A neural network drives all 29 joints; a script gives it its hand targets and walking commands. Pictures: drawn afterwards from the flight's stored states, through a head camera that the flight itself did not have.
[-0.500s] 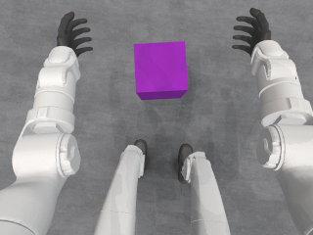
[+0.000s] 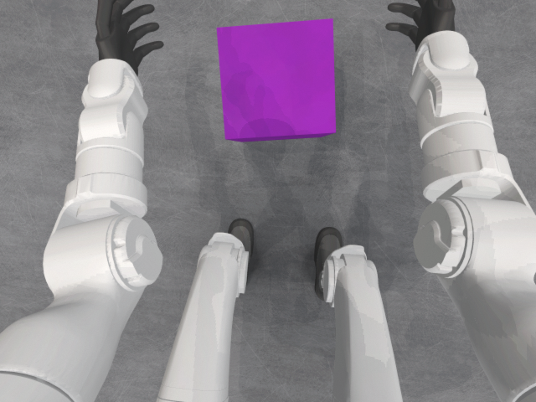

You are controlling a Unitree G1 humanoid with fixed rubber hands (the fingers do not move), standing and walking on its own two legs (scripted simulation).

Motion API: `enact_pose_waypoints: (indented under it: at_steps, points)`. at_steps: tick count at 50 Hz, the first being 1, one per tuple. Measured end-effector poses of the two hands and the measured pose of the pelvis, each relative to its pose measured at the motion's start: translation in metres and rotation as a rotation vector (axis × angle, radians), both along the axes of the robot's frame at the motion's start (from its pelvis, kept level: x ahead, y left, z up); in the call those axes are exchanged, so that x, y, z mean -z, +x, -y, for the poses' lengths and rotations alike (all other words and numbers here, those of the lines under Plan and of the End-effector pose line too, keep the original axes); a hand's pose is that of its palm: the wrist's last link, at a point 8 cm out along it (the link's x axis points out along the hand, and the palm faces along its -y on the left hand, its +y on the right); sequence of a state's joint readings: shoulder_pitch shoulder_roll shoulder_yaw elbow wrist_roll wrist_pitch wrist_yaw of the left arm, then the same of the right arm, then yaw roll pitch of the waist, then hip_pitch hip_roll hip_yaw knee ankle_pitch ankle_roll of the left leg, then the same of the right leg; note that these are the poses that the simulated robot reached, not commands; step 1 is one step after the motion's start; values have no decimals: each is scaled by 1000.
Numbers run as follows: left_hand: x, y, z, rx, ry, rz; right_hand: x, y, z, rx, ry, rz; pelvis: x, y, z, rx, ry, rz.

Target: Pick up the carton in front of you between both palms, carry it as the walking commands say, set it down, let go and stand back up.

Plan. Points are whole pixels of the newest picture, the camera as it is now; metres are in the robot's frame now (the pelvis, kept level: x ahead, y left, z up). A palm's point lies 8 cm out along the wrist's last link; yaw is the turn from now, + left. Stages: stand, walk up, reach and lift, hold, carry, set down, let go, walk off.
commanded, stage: reach and lift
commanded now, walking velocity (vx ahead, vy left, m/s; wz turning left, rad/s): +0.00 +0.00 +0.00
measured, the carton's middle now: (278, 92) +0.52 +0.05 -0.48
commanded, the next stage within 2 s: none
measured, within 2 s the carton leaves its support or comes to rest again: leaves its support in 1.52 s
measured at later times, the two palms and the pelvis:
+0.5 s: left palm (182, 92) +0.49 +0.23 -0.37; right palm (377, 79) +0.54 -0.14 -0.36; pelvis -0.06 +0.00 -0.20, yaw +1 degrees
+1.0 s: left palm (191, 94) +0.49 +0.22 -0.40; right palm (363, 79) +0.54 -0.12 -0.40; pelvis -0.05 +0.00 -0.23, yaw +1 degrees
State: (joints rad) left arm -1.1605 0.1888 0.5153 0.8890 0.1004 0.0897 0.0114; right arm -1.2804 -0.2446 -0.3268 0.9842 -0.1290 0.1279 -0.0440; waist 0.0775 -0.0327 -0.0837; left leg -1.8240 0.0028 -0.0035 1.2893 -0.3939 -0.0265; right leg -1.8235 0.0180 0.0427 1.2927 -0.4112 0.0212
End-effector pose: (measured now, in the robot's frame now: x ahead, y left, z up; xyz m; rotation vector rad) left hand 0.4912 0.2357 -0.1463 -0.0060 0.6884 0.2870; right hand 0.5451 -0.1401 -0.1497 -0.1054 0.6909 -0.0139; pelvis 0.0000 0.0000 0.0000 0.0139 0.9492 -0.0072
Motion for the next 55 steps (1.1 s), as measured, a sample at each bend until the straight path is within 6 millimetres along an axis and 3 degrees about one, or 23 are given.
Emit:
enact_pose_waypoints:
  at_steps: [9, 16, 22, 30, 36, 43, 55]
  points:
    - [100, -5, -3, 7, 13, 2, 105, -8, 4, 9, -17, 7, 94, -22, 3, -6, 5, 14]
    - [158, -3, 0, 8, 6, 5, 161, -7, 5, 13, -14, 19, 157, -47, 4, -7, 5, 124]
    - [199, -3, 6, 17, -9, -20, 196, -7, 0, 7, -7, -7, 192, -59, 4, -7, 3, 205]
    - [253, -3, 11, 38, -8, -56, 248, -11, -2, 12, 9, -41, 221, -63, 1, -3, -2, 281]
    - [267, 3, 14, 35, -11, -48, 267, -10, 0, -2, 3, -27, 232, -56, -2, -3, 1, 325]
    - [261, 5, 12, 22, -12, -27, 257, 1, -12, -33, 12, -1, 237, -52, 1, -3, 9, 320]
    - [259, 1, 30, 66, -37, -28, 256, -7, -25, -57, 27, -21, 231, -58, 3, -3, 9, 324]
